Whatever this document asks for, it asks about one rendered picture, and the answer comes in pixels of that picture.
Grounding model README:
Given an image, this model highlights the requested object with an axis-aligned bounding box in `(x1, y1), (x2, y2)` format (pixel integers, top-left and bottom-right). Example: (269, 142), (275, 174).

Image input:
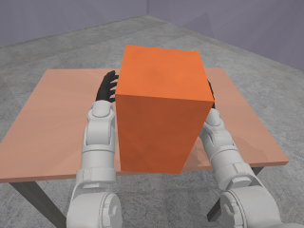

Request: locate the carton
(115, 45), (214, 174)

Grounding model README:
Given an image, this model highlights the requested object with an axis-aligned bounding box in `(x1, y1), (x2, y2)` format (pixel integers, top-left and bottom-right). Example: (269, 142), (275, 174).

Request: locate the robot left hand
(95, 70), (119, 103)

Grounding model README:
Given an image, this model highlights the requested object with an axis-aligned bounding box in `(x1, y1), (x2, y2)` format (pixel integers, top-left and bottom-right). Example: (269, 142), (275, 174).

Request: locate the table
(0, 67), (289, 228)

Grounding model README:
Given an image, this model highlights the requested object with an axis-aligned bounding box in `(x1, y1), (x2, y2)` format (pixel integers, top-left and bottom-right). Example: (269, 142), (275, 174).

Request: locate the right robot forearm
(199, 108), (281, 219)

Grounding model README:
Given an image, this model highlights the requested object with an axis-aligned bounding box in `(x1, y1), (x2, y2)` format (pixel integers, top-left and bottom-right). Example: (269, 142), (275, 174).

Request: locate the left robot forearm
(66, 100), (116, 228)

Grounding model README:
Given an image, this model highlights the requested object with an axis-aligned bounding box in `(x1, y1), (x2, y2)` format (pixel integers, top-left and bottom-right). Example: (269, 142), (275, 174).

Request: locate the robot right upper arm
(219, 185), (304, 228)

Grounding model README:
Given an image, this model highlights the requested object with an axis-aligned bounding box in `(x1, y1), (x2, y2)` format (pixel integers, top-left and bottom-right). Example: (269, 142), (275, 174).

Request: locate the robot left upper arm
(66, 191), (123, 228)

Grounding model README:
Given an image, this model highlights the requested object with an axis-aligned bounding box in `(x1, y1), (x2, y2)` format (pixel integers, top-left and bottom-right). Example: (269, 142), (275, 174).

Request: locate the robot right hand
(207, 79), (216, 109)

